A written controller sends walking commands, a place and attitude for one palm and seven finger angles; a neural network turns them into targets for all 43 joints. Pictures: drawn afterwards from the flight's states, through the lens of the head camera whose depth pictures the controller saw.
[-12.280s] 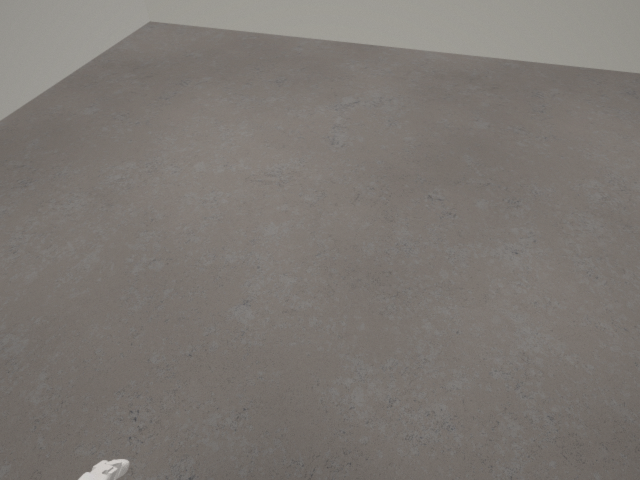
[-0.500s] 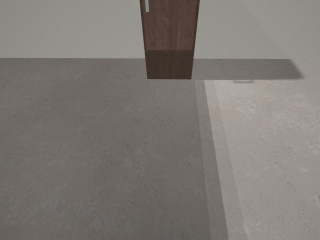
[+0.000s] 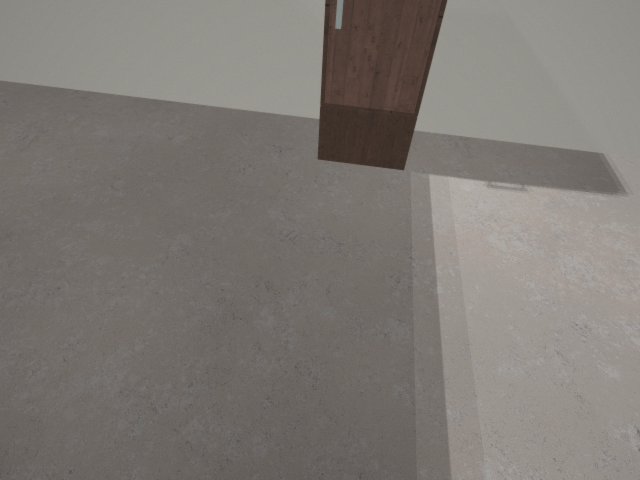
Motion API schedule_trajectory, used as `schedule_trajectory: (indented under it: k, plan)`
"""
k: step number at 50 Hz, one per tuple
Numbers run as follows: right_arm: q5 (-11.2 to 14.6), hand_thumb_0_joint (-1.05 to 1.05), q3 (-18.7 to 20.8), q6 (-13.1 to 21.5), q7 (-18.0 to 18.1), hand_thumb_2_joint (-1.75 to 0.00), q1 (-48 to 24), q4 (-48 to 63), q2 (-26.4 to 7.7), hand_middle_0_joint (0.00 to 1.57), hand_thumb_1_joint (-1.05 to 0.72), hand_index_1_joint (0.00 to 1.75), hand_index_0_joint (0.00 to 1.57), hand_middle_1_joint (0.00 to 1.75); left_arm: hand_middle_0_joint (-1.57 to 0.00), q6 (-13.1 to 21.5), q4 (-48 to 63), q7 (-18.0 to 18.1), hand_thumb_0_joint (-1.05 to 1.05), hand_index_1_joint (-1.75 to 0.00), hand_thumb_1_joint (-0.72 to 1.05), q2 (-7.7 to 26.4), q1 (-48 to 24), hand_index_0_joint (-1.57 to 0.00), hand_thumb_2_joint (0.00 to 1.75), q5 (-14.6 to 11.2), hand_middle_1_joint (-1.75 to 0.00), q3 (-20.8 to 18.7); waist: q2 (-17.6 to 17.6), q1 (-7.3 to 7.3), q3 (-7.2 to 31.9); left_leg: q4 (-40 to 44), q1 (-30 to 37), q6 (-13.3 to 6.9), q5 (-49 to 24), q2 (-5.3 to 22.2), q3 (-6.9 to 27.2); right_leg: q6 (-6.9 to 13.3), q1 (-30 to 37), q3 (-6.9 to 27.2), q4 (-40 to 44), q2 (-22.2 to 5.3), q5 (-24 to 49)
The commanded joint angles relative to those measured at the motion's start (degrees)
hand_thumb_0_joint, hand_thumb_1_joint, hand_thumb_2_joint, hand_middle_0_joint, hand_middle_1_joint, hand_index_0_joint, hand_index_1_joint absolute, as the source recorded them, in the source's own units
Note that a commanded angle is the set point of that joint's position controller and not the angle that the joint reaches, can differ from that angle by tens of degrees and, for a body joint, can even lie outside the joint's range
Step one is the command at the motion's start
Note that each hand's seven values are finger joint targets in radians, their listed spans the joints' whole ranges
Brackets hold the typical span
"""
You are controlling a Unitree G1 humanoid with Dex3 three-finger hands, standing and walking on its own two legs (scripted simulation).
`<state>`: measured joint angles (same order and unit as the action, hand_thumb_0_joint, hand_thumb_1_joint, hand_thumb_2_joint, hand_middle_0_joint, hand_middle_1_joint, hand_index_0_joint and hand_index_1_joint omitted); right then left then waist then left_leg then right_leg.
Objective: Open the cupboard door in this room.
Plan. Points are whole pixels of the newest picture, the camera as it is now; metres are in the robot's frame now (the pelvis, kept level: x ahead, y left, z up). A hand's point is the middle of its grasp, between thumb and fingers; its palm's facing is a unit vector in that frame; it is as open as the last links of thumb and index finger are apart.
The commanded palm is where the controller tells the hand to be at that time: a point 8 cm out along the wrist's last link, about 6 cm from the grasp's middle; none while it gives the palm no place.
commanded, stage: turn or walk to find it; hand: left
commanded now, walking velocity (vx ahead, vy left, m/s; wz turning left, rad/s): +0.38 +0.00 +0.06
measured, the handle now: (340, 4) +1.71 +0.07 +0.00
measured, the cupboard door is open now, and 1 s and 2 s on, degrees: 0 0 0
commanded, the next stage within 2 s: stand and wait in 0.04 s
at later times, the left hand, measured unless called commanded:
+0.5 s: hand out of the picture +0.01 +0.15 -0.19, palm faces +0.13 -0.98 -0.12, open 7.4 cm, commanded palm none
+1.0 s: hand (230, 370) +0.31 +0.18 -0.17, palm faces +0.10 -0.97 -0.23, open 7.4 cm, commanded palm none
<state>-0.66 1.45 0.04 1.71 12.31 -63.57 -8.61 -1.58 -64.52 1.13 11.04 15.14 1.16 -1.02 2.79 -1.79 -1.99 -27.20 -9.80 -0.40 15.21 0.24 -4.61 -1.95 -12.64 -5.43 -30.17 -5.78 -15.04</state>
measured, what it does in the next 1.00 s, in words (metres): walks ahead: right foot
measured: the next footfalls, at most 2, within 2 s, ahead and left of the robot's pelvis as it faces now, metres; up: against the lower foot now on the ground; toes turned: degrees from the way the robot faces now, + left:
right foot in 0.92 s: +0.34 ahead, -0.10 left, +0.00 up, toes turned -3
left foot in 1.42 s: +0.44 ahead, +0.16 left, +0.00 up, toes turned +15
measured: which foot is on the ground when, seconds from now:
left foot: down 0.00-0.94, up 0.96-1.00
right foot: down 0.00-0.52, up 0.54-0.90, down 0.92-1.00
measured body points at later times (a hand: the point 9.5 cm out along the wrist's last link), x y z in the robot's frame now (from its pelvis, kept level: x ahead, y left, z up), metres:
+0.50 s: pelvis +0.06 +0.01 -0.01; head +0.06 +0.02 +0.44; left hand +0.00 +0.21 -0.18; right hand +0.03 -0.22 -0.16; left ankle +0.03 +0.10 -0.73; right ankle +0.01 -0.13 -0.74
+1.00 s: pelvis +0.21 -0.02 -0.02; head +0.24 -0.04 +0.43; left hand +0.31 +0.23 -0.15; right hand +0.16 -0.24 -0.19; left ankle +0.06 +0.10 -0.68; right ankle +0.30 -0.10 -0.74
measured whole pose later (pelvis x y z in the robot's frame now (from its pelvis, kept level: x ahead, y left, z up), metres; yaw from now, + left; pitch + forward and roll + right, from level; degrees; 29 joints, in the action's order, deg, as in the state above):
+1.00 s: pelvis +0.21 -0.02 -0.02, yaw +7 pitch -2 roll +1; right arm -0.5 3.0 0.5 0.3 22.5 -66.8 -8.2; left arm 3.8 -56.5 -0.3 9.7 6.1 1.3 -2.3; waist -2.4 1.8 -5.1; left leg -59.2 -11.4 -0.8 29.7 2.2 -1.4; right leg 3.6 -22.9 -9.1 -39.4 -3.2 -14.2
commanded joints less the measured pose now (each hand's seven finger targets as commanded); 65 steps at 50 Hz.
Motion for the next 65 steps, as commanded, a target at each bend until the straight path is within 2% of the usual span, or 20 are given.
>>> schedule_trajectory:
  k: [1, 5, 12, 16, 21, 24, 25, 26, 27, 31, 34, 42, 44, 45, 47, 48, 49, 51, 54, 65]
  plan:
    - [-0.18, 0.0, 1.38, 0.83, -0.25, -0.9, 3.72, 1.48, -7.5, 0.2, -0.9, 0.3, 0.2, 0.3, -0.2, 1.89, 0.27, -0.51, 0.0, -0.3, 0.9, 3.53, 3.87, -0.2, 0.9, 0.28, -0.3, -0.13, -5.8, 1.19, -1.64, 12.35, -3.68, -2.32, 14.07, 8.68, 9.73, 0.73, 0.81, 0.76, 5.7, 0.18, -6.45]
    - [-0.32, 0.0, 1.06, 0.44, -0.32, -0.9, 4.27, 2.19, -6.72, 0.2, -0.9, 0.3, 0.2, 0.3, -0.2, 1.92, 0.52, -0.54, 0.0, -0.3, 0.9, 2.56, 5.2, -0.2, 0.9, 0.44, -0.3, -0.17, -2.57, 0.77, -9.07, 11.06, -8.03, -1.95, 14.57, 6.96, 7.9, 1.39, -3.22, 3.41, 8.56, -0.46, -8.74]
    - [0.06, 0.0, -0.31, 1.92, 0.18, -0.9, 8.67, -0.35, -3.96, 0.2, -0.9, 0.3, 0.2, 0.3, -0.2, 3.27, -0.61, 0.5, 0.0, -0.3, 0.9, 2.33, 6.78, -0.2, 0.9, -0.58, -0.3, -0.01, -0.96, 1.55, -1.47, 4.87, -0.26, -0.64, -11.27, 6.02, 3.77, 2.61, 1.92, 4.42, 8.08, -2.58, 11.19]
    - [-0.15, 0.0, 0.09, 1.76, -0.13, -0.9, 9.1, -0.3, -3.72, 0.2, -0.9, 0.3, 0.2, 0.3, -0.2, 3.06, -1.08, 0.01, 0.0, -0.3, 0.9, 3.66, 8.66, -0.2, 0.9, -0.39, -0.3, -1.09, -0.02, 0.76, -2.64, 1.48, -5.08, -0.54, 3.1, 4.43, 1.55, 4.29, 3.61, 5.8, 9.81, -3.66, -7.1]
    - [-0.64, 0.0, 0.81, 1.5, -1.38, -0.9, 3.3, 3.75, -2.89, 0.2, -0.9, 0.3, 0.2, 0.3, -0.2, 3.51, -1.61, 0.28, 0.0, -0.3, 0.9, 5.57, 14.13, -0.2, 0.9, 0.14, -0.3, -2.97, 6.58, -1.89, -8.65, -16.31, -20.01, -0.3, 12.57, 4.82, -1.56, 10.82, 5.47, 18.53, 19.58, -13.94, -20.01]
    - [-0.22, 0.0, 0.72, 2.42, -1.87, -0.9, 9.2, 2.55, -1.62, 0.2, -0.9, 0.3, 0.2, 0.3, -0.2, 3.99, 0.0, 0.23, 0.0, -0.3, 0.9, 4.79, 8.13, -0.2, 0.9, 0.33, -0.3, -3.05, 1.15, 3.34, -5.18, -3.65, -6.12, -0.59, 8.53, 5.43, -1.69, 8.62, -2.39, 9.38, 10.9, -11.1, -12.52]
    - [-0.39, 0.0, 0.97, 2.85, -1.6, -0.9, 15.54, 0.23, -2.88, 0.2, -0.9, 0.3, 0.2, 0.3, -0.2, 3.81, 1.36, -0.17, 0.0, -0.3, 0.9, 3.16, 5.3, -0.2, 0.9, -0.12, -0.3, -2.84, -6.46, 6.06, -3.6, 3.37, 4.35, -1.4, 7.15, 6.07, 1.7, 5.73, -10.36, 3.12, 2.28, -4.9, -13.09]
    - [-1.09, 0.0, 2.46, 3.12, -0.99, -0.9, 23.31, -2.22, -7.59, 0.2, -0.9, 0.3, 0.2, 0.3, -0.2, 3.82, 3.61, -0.88, 0.0, -0.3, 0.9, -0.27, 2.36, -0.2, 0.9, -0.42, -0.3, -2.16, -20.88, 8.95, -3.47, 12.55, 11.82, -4.89, 16.04, 16.3, 17.74, 2.35, -21.33, -4.88, -15.07, 2.29, -11.81]
    - [-1.35, 0.0, 2.93, 3.33, -0.36, -0.9, 28.69, -4.27, -9.23, 0.2, -0.9, 0.3, 0.2, 0.3, -0.2, 3.75, 6.39, -0.7, 0.0, -0.3, 0.9, -0.51, -4.05, -0.2, 0.9, 0.18, -0.3, -1.56, -24.58, 10.85, -6.91, 18.63, 13.67, -6.36, 10.48, 22.17, 28.26, 2.27, -29.73, -3.15, -27.35, 4.34, -16.52]
    - [-0.74, 0.0, 0.53, 4.27, 0.73, -0.9, 19.25, -1.8, -4.6, 0.2, -0.9, 0.3, 0.2, 0.3, -0.2, 4.13, 5.28, -1.3, 0.0, -0.3, 0.9, -0.7, -3.61, -0.2, 0.9, 0.01, -0.3, -1.35, -6.67, 4.56, -7.42, 13.09, 8.86, -10.25, -26.97, 20.03, 16.49, 0.98, -27.03, 1.72, -34.25, -1.84, -8.87]
    - [-0.3, 0.0, 0.55, 4.52, 0.92, -0.9, 17.75, -1.64, -5.37, 0.2, -0.9, 0.3, 0.2, 0.3, -0.2, 3.08, 5.99, -1.23, 0.0, -0.3, 0.9, -0.93, -3.75, -0.2, 0.9, -0.17, -0.3, -1.24, -9.43, 3.08, -4.18, 10.95, 9.5, -8.51, -40.67, 15.32, 9.23, -0.54, -24.09, 0.5, -30.73, -0.4, -4.0]
    - [-0.7, 0.0, 2.47, 3.34, 0.38, -0.9, 15.26, -1.56, -6.59, 0.2, -0.9, 0.3, 0.2, 0.3, -0.2, 3.07, 10.1, -1.62, 0.0, -0.3, 0.9, 0.57, -9.16, -0.2, 0.9, -0.09, -0.3, -1.52, -10.52, 2.99, -3.23, 8.12, 6.61, -7.42, -30.72, 14.37, 6.79, 0.97, -12.57, -1.72, -9.12, 1.4, 1.4]
    - [-0.55, 0.0, 2.77, 3.12, 0.14, -0.9, 13.73, -1.44, -7.49, 0.2, -0.9, 0.3, 0.2, 0.3, -0.2, 3.64, 7.69, -1.69, 0.0, -0.3, 0.9, 2.35, -1.05, -0.2, 0.9, 0.18, -0.3, -2.22, -7.32, -1.1, -0.26, 0.0, 3.97, -5.86, -30.73, 12.96, 4.98, 1.81, -0.26, -3.68, -3.73, 3.4, 4.8]
    - [-0.3, 0.0, 2.83, 3.22, -0.18, -0.9, 13.44, -1.22, -7.3, 0.2, -0.9, 0.3, 0.2, 0.3, -0.2, 4.33, 5.32, -1.57, 0.0, -0.3, 0.9, 4.81, 6.12, -0.2, 0.9, 0.43, -0.3, -2.87, -3.7, -4.24, 3.02, -9.84, -0.13, -4.13, -26.81, 10.25, 3.26, 2.47, 10.26, -2.3, 0.15, 2.61, 6.66]
    - [0.54, 0.0, 1.8, 2.88, -0.96, -0.9, 13.89, 2.49, -2.53, 0.2, -0.9, 0.3, 0.2, 0.3, -0.2, 4.9, 2.66, -0.58, 0.0, -0.3, 0.9, 14.14, 16.08, -0.2, 0.9, 0.03, -0.3, -4.57, 14.77, -5.04, 7.42, -42.56, -21.51, -0.9, 18.95, -0.75, 1.56, 11.98, 20.73, 33.87, 12.88, -21.21, 4.91]
    - [0.34, 0.0, 2.1, 2.19, -1.13, -0.9, 11.16, 2.6, -3.69, 0.2, -0.9, 0.3, 0.2, 0.3, -0.2, 4.93, 3.94, -0.61, 0.0, -0.3, 0.9, 13.74, 10.87, -0.2, 0.9, -0.64, -0.3, -4.85, 12.69, -4.49, 4.47, -48.64, -22.79, -1.42, 17.08, 2.58, 6.72, 13.24, 12.29, 36.75, 18.61, -21.68, -13.36]
    - [-0.13, 0.0, 2.56, 2.04, -1.54, -0.9, 7.29, 3.76, -4.21, 0.2, -0.9, 0.3, 0.2, 0.3, -0.2, 4.65, 5.72, -0.59, 0.0, -0.3, 0.9, 11.25, 5.05, -0.2, 0.9, -0.55, -0.3, -4.28, 7.33, -2.84, -1.39, -50.38, -25.2, -1.39, 11.52, 4.73, 6.53, 12.74, 4.96, 34.34, 21.31, -19.64, -24.36]
    - [-0.91, 0.0, 2.57, 1.43, -2.0, -0.9, 6.87, 3.32, -3.17, 0.2, -0.9, 0.3, 0.2, 0.3, -0.2, 4.91, 6.98, -0.23, 0.0, -0.3, 0.9, 6.55, -1.34, -0.2, 0.9, -0.23, -0.3, -3.04, 1.27, 1.28, -3.62, -46.2, -21.1, -0.33, 4.36, 7.72, 5.72, 10.23, -4.95, 22.5, 20.76, -15.33, -18.76]
    - [-1.35, 0.0, 2.16, 0.64, -2.28, -0.9, 8.8, 2.83, -2.68, 0.2, -0.9, 0.3, 0.2, 0.3, -0.2, 5.73, 5.87, -0.46, 0.0, -0.3, 0.9, 4.54, 0.31, -0.2, 0.9, 0.13, -0.3, -2.71, 3.41, 2.84, -0.23, -37.54, -17.13, 1.6, 0.96, 7.86, 2.9, 8.69, -5.12, 12.28, 20.39, -10.1, -6.97]
    - [-0.59, 0.0, 1.69, 2.11, -3.42, -0.9, -8.01, 9.27, -4.24, 0.2, -0.9, 0.3, 0.2, 0.3, -0.2, 5.85, 1.11, -1.08, 0.0, -0.3, 0.9, 7.1, 8.38, -0.2, 0.9, 0.22, -0.3, -2.82, 3.15, -1.19, -2.89, -10.34, -15.97, 2.29, -0.15, 6.49, -1.28, 10.71, 4.74, 10.75, 19.73, -10.74, -0.42]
